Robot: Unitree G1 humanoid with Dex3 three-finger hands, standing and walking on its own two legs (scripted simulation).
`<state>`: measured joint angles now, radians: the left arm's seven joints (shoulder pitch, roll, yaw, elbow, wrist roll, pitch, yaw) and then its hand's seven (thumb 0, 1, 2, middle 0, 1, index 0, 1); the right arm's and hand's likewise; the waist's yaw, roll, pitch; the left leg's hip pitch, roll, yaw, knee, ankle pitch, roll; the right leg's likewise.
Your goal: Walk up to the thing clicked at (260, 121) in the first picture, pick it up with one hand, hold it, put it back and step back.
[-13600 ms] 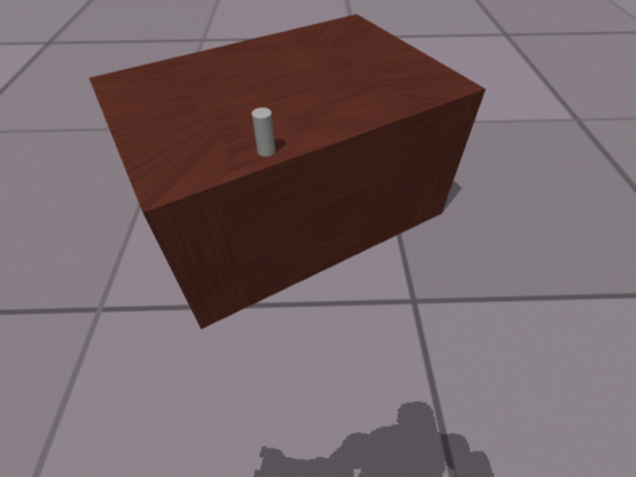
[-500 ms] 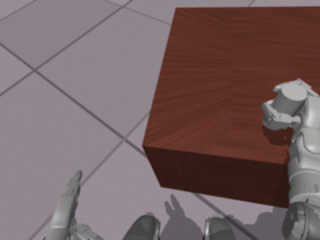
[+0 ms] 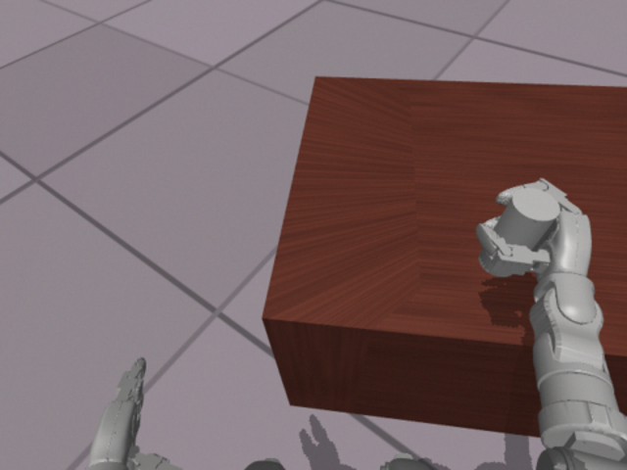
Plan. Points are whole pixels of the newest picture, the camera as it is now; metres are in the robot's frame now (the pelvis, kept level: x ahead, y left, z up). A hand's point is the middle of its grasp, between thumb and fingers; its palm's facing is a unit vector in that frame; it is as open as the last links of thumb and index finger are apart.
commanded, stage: lift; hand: right
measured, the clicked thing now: (514, 235) +0.40 -0.21 +0.08
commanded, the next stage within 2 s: hold in 0.88 s
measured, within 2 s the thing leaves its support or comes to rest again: neither
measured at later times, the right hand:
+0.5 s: hand (515, 241) +0.35 -0.18 +0.14, palm faces +0.15 +0.99 +0.01, open 7.4 cm
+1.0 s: hand (522, 239) +0.33 -0.17 +0.16, palm faces +0.16 +0.99 +0.00, open 7.4 cm
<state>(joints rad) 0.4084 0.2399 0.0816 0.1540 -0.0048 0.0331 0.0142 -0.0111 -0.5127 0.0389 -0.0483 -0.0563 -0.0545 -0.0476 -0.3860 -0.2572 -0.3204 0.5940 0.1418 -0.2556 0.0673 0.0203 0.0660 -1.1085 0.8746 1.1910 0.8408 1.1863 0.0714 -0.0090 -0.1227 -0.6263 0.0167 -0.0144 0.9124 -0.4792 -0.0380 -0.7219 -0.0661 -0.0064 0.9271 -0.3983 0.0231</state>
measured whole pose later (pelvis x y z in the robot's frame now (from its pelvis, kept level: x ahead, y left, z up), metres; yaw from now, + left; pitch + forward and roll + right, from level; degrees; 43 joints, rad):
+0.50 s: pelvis -0.01 +0.00 +0.03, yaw +0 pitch +3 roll +0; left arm 0.33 0.22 0.08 0.35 -0.03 0.00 0.06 -0.01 -0.51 0.04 -0.04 -0.05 -0.05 -0.04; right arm -0.25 -0.21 -0.22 0.34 0.18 -0.10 0.03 0.02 0.08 -1.12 0.88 1.19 0.85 1.18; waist 0.03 -0.01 -0.06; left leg -0.41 0.03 -0.02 0.75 -0.39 -0.03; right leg -0.48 -0.05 -0.02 0.73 -0.30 0.03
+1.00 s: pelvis -0.01 +0.01 +0.04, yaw -1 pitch +0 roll +0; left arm 0.28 0.21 0.09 0.48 -0.02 -0.05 0.07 -0.01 -0.53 0.05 -0.04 -0.06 -0.05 -0.05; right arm -0.17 -0.19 -0.20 0.20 0.19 0.00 0.01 0.02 0.08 -1.13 0.88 1.20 0.84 1.19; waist 0.02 -0.03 -0.03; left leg -0.28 0.03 -0.01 0.63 -0.35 -0.02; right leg -0.36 -0.05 -0.02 0.61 -0.25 0.04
